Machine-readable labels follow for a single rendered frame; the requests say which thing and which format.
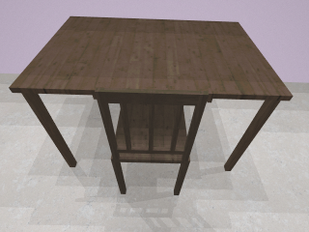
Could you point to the chair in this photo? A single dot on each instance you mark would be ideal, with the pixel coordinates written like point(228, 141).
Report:
point(151, 127)

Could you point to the table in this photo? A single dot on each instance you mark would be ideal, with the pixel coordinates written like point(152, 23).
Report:
point(90, 52)

